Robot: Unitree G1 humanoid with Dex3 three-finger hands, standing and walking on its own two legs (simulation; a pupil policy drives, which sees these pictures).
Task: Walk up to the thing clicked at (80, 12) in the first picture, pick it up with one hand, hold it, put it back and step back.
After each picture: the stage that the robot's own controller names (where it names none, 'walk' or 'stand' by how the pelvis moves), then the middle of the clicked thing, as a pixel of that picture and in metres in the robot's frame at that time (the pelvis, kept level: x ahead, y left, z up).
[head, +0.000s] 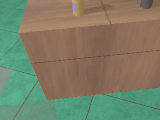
stand; (77, 4) +0.91 +0.06 +0.04
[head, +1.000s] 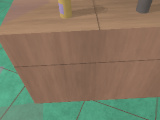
sink last; (65, 5) +0.81 +0.15 +0.07
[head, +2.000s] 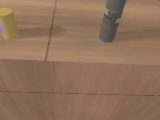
sink last; (7, 23) +0.60 +0.36 +0.07
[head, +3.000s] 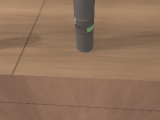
stand; out of the picture +0.55 +0.47 +0.08
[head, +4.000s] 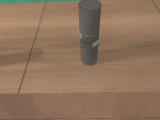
stand; out of the picture +0.48 +0.45 +0.05
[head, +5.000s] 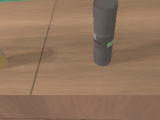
stand; out of the picture +0.48 +0.40 +0.05
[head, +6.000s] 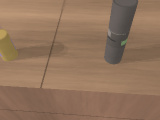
stand; (4, 45) +0.51 +0.35 +0.05
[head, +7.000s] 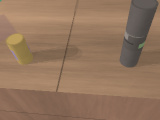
stand; (20, 49) +0.50 +0.29 +0.05
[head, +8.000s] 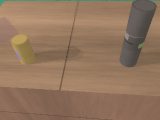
stand; (24, 49) +0.51 +0.29 +0.05
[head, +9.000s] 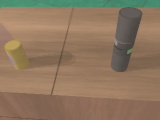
stand; (17, 55) +0.51 +0.32 +0.04
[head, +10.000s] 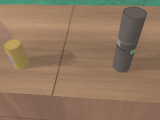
stand; (17, 54) +0.50 +0.31 +0.04
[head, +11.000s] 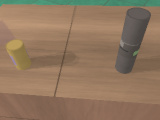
rise first; (19, 55) +0.49 +0.30 +0.04
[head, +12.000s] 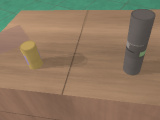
rise first; (32, 55) +0.51 +0.30 +0.04
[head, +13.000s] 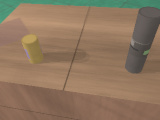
go down; (33, 49) +0.53 +0.28 +0.05
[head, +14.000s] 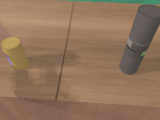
go down; (15, 54) +0.48 +0.28 +0.06
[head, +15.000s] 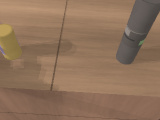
close in; (8, 42) +0.50 +0.28 +0.07
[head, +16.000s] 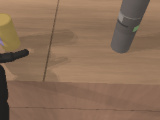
close; (6, 33) +0.52 +0.27 +0.09
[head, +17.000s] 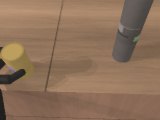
lift; (19, 62) +0.41 +0.23 +0.09
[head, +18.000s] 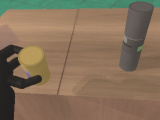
lift; (36, 66) +0.34 +0.17 +0.17
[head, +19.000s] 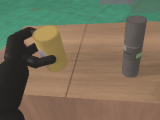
lift; (51, 49) +0.32 +0.12 +0.26
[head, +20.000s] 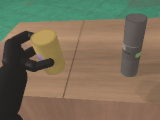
hold; (49, 53) +0.33 +0.13 +0.24
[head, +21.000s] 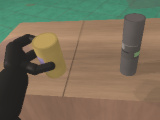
hold; (50, 56) +0.32 +0.12 +0.23
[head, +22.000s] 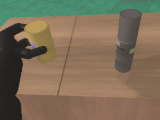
crouch; (42, 42) +0.39 +0.15 +0.22
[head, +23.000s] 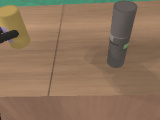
lower; (14, 28) +0.47 +0.21 +0.21
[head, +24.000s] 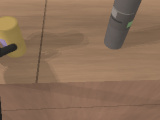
lower; (11, 38) +0.49 +0.21 +0.10
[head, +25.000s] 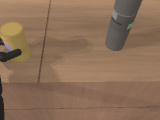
lower; (16, 43) +0.47 +0.21 +0.10
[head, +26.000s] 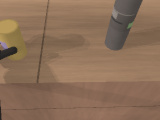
lower; (12, 40) +0.48 +0.21 +0.10
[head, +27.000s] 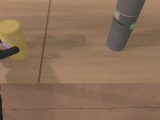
lower; (14, 40) +0.48 +0.21 +0.10
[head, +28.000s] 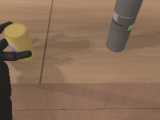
open; (20, 43) +0.47 +0.20 +0.09
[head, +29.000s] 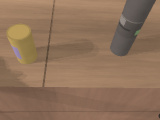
sink last; (23, 45) +0.46 +0.19 +0.09
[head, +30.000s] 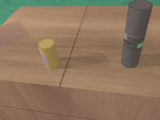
stand; (49, 54) +0.49 +0.21 +0.07
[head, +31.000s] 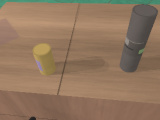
stand; (45, 59) +0.45 +0.19 +0.05
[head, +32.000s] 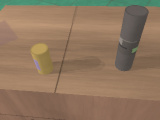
stand; (42, 59) +0.47 +0.21 +0.04
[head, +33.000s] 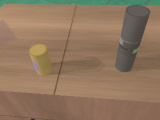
stand; (41, 60) +0.46 +0.21 +0.04
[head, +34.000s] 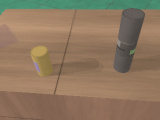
walk; (42, 61) +0.47 +0.21 +0.04
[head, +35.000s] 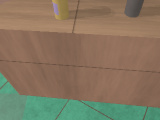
walk; (60, 4) +0.70 +0.14 +0.07
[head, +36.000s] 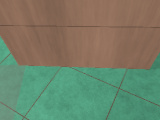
walk; out of the picture +1.06 +0.26 +0.07
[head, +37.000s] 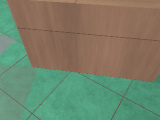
stand; out of the picture +1.16 +0.16 +0.05
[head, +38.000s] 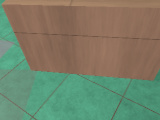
stand; out of the picture +1.16 +0.17 +0.04
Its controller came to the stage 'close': yes
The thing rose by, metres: 0.22
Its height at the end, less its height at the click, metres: +0.00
